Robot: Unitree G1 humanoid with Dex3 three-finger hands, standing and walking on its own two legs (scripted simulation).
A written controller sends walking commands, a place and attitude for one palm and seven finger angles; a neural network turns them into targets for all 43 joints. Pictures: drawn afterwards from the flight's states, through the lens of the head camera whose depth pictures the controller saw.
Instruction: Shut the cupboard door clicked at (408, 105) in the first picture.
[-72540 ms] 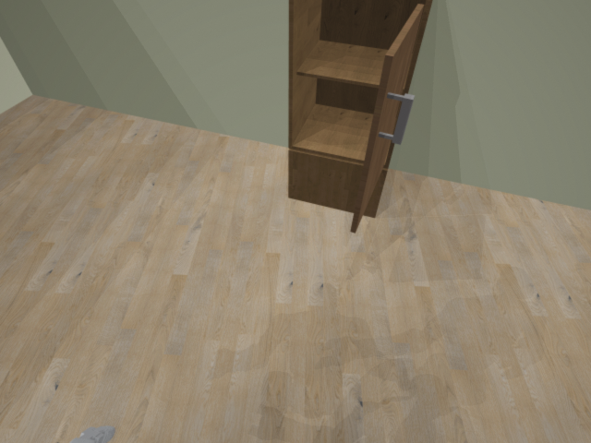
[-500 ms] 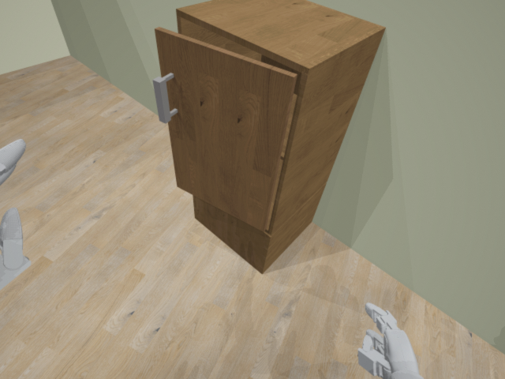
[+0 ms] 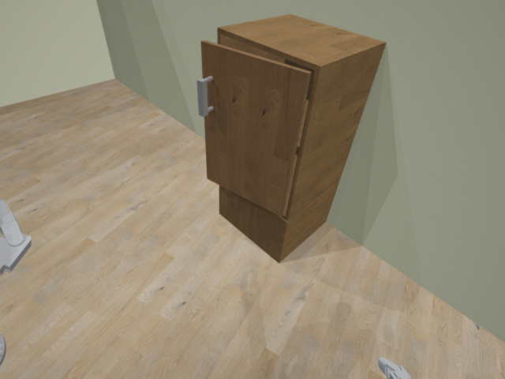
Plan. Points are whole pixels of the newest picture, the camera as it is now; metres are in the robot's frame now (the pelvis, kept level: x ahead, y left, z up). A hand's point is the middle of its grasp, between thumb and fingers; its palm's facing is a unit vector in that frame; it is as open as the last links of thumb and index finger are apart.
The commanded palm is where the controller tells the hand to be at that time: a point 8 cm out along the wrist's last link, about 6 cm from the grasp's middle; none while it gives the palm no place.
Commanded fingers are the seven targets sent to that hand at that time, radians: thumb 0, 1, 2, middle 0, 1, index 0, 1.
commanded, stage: stop stepping back and stand still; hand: left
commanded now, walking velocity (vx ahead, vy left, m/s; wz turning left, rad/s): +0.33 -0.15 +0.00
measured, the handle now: (206, 96) +1.03 +0.20 -0.01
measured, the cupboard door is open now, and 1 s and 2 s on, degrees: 11 11 11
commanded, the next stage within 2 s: let the arm hang, fingers relaxed in 0.42 s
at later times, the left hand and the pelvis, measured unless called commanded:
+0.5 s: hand (33, 286) +0.16 +0.24 +0.18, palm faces +0.50 -0.75 -0.43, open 7.4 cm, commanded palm none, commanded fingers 0.00 0.90 0.90 -0.20 -0.30 -0.20 -0.30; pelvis -0.02 -0.02 +0.01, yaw +1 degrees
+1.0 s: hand out of the picture -0.06 +0.20 -0.16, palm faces +0.08 -0.98 -0.20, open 7.1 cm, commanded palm none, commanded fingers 0.00 0.90 0.90 -0.20 -0.30 -0.20 -0.30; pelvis -0.02 +0.02 +0.01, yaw +2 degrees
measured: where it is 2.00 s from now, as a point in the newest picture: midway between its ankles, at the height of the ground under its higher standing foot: outside the picture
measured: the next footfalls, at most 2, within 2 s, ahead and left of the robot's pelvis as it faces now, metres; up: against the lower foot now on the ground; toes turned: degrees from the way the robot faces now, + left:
right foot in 0.20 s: +0.05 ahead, -0.09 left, +0.00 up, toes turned -5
left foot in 0.56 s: +0.04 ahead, +0.13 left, +0.00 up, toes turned +6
